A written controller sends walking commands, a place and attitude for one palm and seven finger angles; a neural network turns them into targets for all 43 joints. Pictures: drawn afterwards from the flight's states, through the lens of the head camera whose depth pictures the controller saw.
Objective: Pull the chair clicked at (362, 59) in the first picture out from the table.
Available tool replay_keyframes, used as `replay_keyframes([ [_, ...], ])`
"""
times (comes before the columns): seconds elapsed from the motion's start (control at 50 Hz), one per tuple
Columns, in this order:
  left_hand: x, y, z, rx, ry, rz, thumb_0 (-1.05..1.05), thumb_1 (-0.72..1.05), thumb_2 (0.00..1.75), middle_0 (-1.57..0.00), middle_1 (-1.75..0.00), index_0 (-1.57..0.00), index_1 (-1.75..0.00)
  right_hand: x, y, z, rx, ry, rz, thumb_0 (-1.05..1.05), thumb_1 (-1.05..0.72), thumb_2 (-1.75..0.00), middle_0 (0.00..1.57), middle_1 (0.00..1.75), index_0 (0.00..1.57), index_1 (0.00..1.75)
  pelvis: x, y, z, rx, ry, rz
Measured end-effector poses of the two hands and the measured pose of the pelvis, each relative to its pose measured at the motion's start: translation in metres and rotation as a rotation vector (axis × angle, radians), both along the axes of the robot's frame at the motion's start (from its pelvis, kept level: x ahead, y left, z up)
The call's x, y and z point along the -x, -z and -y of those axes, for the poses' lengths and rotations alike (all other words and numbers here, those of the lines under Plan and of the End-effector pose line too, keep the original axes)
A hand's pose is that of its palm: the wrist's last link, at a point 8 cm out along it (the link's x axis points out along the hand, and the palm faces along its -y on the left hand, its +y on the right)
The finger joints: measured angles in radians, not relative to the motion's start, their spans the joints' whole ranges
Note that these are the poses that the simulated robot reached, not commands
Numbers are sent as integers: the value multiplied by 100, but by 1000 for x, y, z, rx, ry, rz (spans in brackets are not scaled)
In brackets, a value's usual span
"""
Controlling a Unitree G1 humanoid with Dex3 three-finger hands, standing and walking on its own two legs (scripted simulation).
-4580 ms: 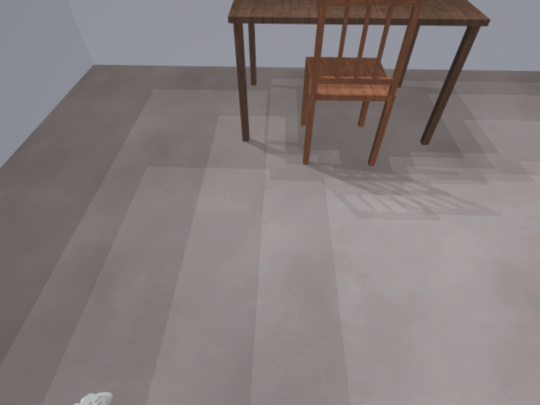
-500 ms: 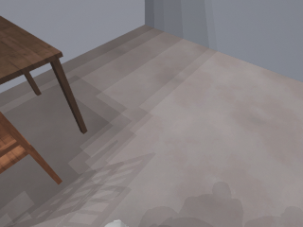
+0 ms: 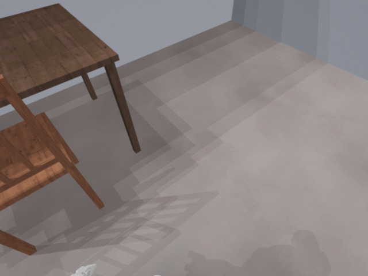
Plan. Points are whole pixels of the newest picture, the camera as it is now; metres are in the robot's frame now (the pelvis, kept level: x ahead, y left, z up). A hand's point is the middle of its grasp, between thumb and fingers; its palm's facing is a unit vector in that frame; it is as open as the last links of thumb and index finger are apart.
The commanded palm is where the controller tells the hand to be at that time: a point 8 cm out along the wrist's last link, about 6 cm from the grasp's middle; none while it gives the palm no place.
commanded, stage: turn to face it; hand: left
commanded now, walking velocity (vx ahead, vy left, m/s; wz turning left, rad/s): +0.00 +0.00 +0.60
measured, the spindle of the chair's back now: out of the picture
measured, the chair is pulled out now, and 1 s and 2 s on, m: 0.00 0.00 0.00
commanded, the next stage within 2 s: take the last steps up to it in 0.94 s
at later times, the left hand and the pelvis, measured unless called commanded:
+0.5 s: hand out of the picture -0.06 +0.22 -0.18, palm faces +0.37 -0.89 -0.25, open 7.4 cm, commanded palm none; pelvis -0.02 +0.00 -0.01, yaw +19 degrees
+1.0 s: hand out of the picture -0.04 +0.18 -0.14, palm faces +0.52 -0.81 -0.27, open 7.4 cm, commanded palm none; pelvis -0.02 -0.03 +0.01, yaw +32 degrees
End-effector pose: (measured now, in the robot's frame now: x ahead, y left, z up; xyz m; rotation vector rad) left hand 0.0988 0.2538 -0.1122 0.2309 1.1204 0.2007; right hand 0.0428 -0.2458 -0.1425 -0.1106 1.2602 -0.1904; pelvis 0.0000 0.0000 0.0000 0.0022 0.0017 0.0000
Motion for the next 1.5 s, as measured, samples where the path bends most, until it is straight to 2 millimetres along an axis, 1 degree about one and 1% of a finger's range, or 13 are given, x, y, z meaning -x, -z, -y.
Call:
replay_keyframes([
  [0.12,23,-13,21,-18,-68,26,0,90,90,-20,-30,-20,-30,-25,0,31,5,-81,-10,1,-90,-90,20,30,20,30,0,-5,20,-18,-92,16],
  [0.24,58,-11,32,11,-145,-18,0,90,90,-20,-30,-21,-30,-59,-13,36,22,-182,10,1,-91,-90,20,30,20,30,0,-12,27,-41,-177,15],
  [0.34,100,1,27,45,-235,-74,0,90,90,-21,-30,-21,-30,-96,-20,16,43,-296,35,1,-91,-90,20,30,20,30,5,-10,21,-34,-243,3],
  [0.44,153,26,4,75,-352,-135,0,90,90,-21,-30,-21,-30,-134,-25,-23,76,-426,119,1,-91,-90,20,30,20,30,12,4,1,-1,-313,-6],
  [0.5,178,34,-10,75,-404,-188,0,90,90,-21,-30,-21,-30,-145,-32,-44,83,-477,166,1,-90,-90,20,30,20,30,17,6,-5,-2,-337,0],
  [0.58,188,25,-22,65,-449,-181,0,90,90,-20,-30,-20,-30,-142,-39,-59,84,-512,164,1,-90,-90,20,30,21,30,20,-3,-9,14,-377,5],
  [0.7,176,9,-26,38,-471,-106,0,91,90,-20,-30,-20,-30,-131,-33,-66,49,-538,121,1,-90,-90,20,30,21,30,20,-9,-7,11,-427,12],
  [0.9,153,-4,13,-11,-482,4,0,90,90,-20,-30,-20,-30,-118,3,-39,-17,-545,22,1,-90,-90,20,30,21,30,14,0,22,-11,-515,21],
  [1.12,207,-1,57,69,-598,-55,0,90,90,-21,-30,-21,-30,-109,-11,-31,26,-623,-52,1,-90,-90,20,30,20,30,25,-12,28,-28,-595,18],
  [1.28,293,28,60,158,-719,-170,0,90,90,-21,-30,-21,-30,-109,-24,-77,64,-727,29,1,-90,-90,20,30,20,30,45,-4,-1,13,-637,18],
  [1.34,316,32,54,189,-728,-243,0,90,90,-20,-30,-20,-30,-98,-29,-92,67,-723,60,1,-90,-90,20,30,20,30,49,-6,-15,16,-631,29],
  [1.42,314,24,35,200,-716,-244,0,91,90,-20,-30,-20,-30,-72,-35,-101,69,-703,7,1,-90,-90,20,30,20,30,46,-16,-32,27,-643,34],
  [1.5,292,19,13,192,-706,-202,0,91,90,-20,-30,-20,-30,-45,-32,-105,64,-671,-86,1,-90,-90,20,30,21,30,37,-19,-48,19,-644,31],
])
